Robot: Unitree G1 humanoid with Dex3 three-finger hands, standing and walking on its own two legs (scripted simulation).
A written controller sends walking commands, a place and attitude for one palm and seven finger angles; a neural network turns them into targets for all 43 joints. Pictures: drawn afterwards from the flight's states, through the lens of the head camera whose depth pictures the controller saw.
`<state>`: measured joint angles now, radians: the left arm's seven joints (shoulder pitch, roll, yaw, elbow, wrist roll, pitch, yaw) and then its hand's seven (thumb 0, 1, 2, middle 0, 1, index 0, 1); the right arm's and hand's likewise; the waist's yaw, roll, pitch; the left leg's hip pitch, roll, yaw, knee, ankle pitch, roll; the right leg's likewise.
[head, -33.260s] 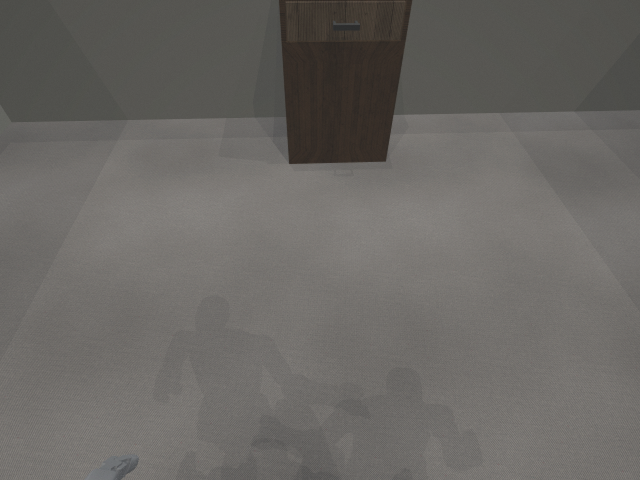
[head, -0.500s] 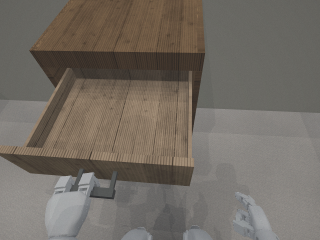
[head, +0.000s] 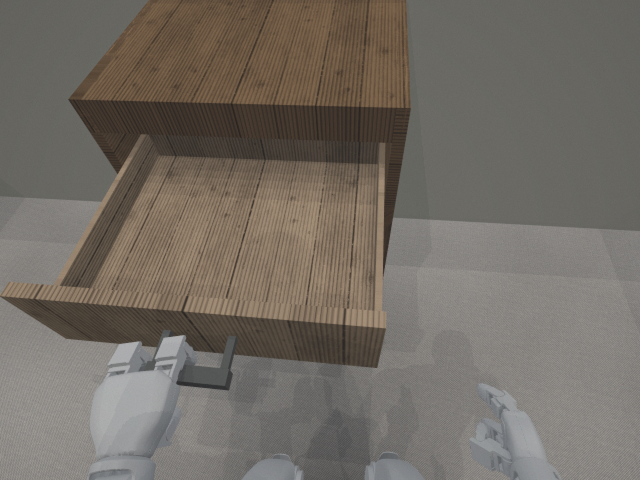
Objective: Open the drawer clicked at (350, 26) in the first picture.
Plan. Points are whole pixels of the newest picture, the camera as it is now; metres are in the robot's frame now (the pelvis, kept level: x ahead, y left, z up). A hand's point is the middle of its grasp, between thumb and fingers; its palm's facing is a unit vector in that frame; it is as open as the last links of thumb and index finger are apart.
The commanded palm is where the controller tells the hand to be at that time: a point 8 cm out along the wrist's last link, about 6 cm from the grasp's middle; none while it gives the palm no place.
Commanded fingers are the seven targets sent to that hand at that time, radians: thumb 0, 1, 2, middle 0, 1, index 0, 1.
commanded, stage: open the thumb to release the handle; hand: left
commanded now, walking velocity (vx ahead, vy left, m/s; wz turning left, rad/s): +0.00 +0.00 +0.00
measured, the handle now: (193, 358) +0.26 +0.19 -0.01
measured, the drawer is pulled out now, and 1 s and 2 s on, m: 0.30 0.30 0.30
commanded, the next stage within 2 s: lift the hand off the handle in 0.16 s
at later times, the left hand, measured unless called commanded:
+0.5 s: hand (167, 404) +0.21 +0.22 -0.03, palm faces -0.02 -0.07 -1.00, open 13.8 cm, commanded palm +0.19 +0.23 +0.02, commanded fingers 0.00 -0.50 0.30 -0.30 -1.20 -0.30 -1.20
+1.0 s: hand (142, 392) +0.21 +0.24 +0.00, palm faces -0.01 -0.09 -1.00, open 13.7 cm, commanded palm +0.19 +0.23 +0.06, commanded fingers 0.00 -0.50 0.30 -0.30 -1.20 -0.30 -1.20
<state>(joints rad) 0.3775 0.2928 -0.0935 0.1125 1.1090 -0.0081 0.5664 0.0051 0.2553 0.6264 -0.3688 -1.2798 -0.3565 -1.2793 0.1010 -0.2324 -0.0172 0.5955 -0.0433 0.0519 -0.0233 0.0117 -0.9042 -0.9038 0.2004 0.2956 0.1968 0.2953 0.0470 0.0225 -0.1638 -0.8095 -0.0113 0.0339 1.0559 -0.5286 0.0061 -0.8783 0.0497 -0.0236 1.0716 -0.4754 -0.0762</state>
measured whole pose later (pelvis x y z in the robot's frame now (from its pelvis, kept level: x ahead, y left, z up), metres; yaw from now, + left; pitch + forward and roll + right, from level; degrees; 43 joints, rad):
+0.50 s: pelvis -0.01 +0.00 +0.00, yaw +0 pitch +16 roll +1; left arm 0.28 0.30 -0.12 0.18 1.13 -0.01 0.56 0.00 -0.49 0.31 -0.32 -1.20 -0.31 -1.20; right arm 0.10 -0.22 -0.01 0.62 -0.04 0.06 -0.04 0.01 -0.90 -0.90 0.20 0.30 0.20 0.30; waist 0.04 0.02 -0.16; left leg -0.82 -0.01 0.03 1.06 -0.51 0.01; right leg -0.88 0.05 -0.03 1.06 -0.45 -0.08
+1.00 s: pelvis +0.00 +0.01 +0.02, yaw +0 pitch +13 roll +1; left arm 0.35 0.32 -0.10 0.09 1.07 0.03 0.52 0.00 -0.49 0.30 -0.32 -1.20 -0.34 -1.21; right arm 0.11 -0.23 -0.01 0.59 -0.03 0.08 -0.03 0.01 -0.90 -0.90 0.20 0.30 0.20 0.30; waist 0.04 0.03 -0.14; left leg -0.69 -0.01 0.03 0.95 -0.49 0.02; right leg -0.75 0.05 -0.02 0.95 -0.43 -0.06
